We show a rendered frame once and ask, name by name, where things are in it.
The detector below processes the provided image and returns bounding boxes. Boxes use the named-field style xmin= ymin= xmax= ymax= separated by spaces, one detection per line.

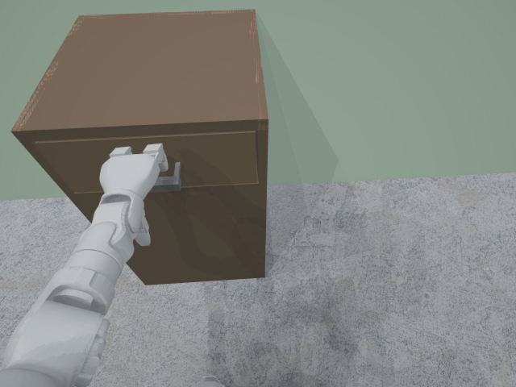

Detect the cabinet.
xmin=11 ymin=9 xmax=268 ymax=285

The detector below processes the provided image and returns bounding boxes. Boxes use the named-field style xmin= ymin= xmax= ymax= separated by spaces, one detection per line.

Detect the handle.
xmin=149 ymin=162 xmax=181 ymax=193

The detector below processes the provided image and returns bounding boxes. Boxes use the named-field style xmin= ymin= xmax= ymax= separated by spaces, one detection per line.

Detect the left robot hand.
xmin=99 ymin=144 xmax=169 ymax=246

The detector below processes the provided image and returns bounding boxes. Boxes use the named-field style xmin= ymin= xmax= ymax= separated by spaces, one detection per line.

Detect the left robot upper arm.
xmin=0 ymin=300 xmax=110 ymax=387

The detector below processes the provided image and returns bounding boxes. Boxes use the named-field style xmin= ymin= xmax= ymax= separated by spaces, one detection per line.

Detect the drawer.
xmin=35 ymin=131 xmax=256 ymax=192

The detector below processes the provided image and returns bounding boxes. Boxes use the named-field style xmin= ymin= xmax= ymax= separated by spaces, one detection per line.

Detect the left robot shin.
xmin=201 ymin=376 xmax=221 ymax=385

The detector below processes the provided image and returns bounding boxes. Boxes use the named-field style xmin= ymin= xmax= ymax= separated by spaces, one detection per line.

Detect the left robot forearm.
xmin=2 ymin=189 xmax=144 ymax=369

